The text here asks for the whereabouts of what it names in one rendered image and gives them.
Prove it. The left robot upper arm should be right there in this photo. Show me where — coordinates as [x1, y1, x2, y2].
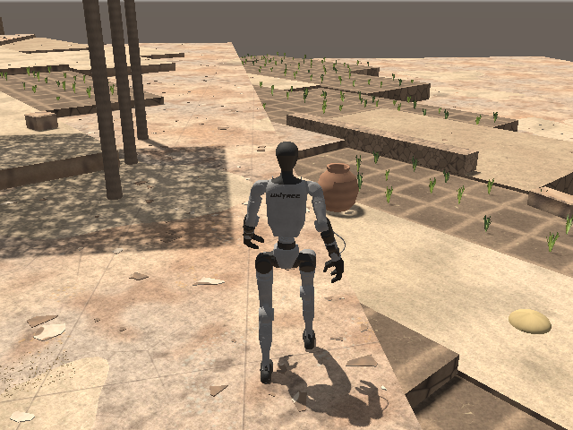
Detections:
[245, 180, 269, 227]

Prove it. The right robot upper arm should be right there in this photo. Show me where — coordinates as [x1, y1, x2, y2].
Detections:
[305, 181, 329, 232]

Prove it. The left robot shin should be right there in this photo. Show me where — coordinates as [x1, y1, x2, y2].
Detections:
[259, 307, 272, 371]

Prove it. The left robot hand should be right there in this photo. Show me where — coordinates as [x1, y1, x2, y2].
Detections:
[244, 233, 264, 249]

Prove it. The right robot hand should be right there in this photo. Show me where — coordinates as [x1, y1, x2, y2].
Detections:
[323, 258, 344, 283]

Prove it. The robot left thigh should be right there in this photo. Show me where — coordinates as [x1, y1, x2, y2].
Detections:
[255, 251, 274, 323]

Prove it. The robot left forearm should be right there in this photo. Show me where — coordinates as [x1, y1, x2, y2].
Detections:
[243, 214, 255, 239]

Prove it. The robot right forearm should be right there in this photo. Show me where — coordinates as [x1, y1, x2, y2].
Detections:
[321, 218, 341, 262]

